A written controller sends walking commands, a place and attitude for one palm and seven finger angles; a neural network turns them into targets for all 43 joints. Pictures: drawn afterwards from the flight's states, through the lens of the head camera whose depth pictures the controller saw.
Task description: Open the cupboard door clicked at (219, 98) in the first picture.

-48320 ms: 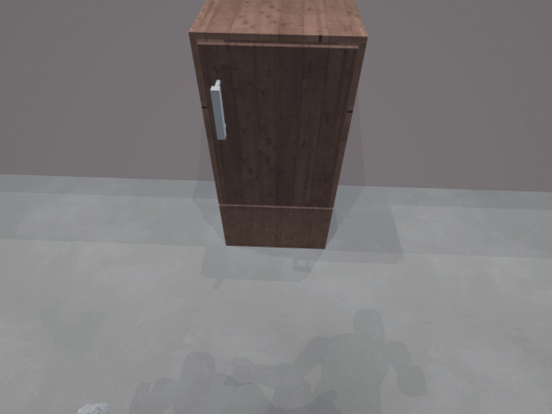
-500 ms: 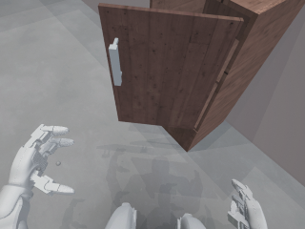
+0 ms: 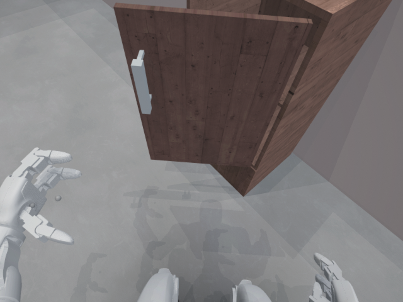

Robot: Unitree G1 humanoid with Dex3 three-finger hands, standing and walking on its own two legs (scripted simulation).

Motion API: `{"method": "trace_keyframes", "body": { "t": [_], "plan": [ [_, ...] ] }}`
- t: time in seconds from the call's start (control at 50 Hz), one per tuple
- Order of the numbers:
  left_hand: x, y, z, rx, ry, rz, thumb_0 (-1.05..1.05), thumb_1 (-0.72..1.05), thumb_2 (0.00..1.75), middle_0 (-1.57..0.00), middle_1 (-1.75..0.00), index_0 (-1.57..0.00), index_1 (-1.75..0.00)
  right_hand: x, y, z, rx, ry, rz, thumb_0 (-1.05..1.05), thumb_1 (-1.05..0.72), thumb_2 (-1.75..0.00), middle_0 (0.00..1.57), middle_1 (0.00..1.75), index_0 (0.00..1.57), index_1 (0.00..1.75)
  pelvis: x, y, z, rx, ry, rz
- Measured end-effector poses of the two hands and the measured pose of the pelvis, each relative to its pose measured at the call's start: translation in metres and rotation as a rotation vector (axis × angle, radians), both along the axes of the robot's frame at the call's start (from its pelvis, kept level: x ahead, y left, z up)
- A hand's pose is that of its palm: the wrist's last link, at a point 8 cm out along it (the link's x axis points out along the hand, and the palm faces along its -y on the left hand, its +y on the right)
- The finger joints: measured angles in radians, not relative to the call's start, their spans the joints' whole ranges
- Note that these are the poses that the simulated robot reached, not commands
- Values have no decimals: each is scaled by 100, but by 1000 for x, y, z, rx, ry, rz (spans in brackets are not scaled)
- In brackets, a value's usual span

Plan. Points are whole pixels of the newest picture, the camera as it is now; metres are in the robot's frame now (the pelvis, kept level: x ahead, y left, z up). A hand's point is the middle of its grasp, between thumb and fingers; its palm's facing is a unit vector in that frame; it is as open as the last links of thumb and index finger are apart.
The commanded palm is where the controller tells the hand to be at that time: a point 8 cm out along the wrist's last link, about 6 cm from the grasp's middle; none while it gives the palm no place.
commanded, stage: raise the hand with hooked fingers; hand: left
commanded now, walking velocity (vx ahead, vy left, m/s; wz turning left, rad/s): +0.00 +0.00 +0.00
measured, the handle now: (144, 83) +0.60 +0.18 +0.04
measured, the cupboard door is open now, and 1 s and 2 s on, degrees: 45 45 45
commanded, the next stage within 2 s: move the hooked fingers beside the handle in 0.32 s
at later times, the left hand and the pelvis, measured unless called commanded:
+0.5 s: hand (60, 199) +0.28 +0.27 +0.05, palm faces -0.01 -1.00 -0.04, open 14.0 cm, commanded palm +0.27 +0.31 +0.05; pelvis +0.00 -0.01 +0.00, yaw +0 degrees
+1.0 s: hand (86, 153) +0.38 +0.26 +0.04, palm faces -0.02 -1.00 -0.03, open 14.0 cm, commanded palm +0.37 +0.31 +0.05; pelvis +0.00 -0.01 -0.01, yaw -1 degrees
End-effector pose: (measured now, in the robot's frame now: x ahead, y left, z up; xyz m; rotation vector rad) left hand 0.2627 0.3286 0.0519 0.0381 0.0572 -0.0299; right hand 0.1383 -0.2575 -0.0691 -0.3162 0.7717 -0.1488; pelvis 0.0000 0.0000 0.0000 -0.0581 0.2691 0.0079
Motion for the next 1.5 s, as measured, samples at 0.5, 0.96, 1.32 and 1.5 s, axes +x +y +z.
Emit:
{"method": "trace_keyframes", "body": {
  "t": [0.5, 0.96, 1.32, 1.5],
  "plan": [
    [-2, -5, -1, 4, -4, 20, -1, -49, 30, -30, -120, -30, -120, 14, 6, -5, 29, -26, 24, 1, -90, -90, 21, 30, 20, 30, 0, -6, -2, 5, 2, 3],
    [91, -17, -6, -7, 3, 14, -1, -49, 30, -30, -120, -30, -120, -39, -13, -24, -4, 172, -77, 1, -90, -90, 21, 30, 20, 30, -1, -7, -7, 8, 47, -14],
    [155, -19, -9, -23, -7, 4, -1, -49, 30, -30, -120, -30, -120, -86, -18, -36, -24, 359, -168, 0, -91, -90, 21, 30, 20, 30, 0, -2, -14, 0, 101, -31],
    [181, -17, -8, -20, -21, -6, -1, -49, 30, -30, -120, -29, -120, -103, -15, -42, -39, 438, -186, 0, -91, -90, 21, 30, 20, 30, -3, 1, -21, -12, 128, -29]
  ]
}}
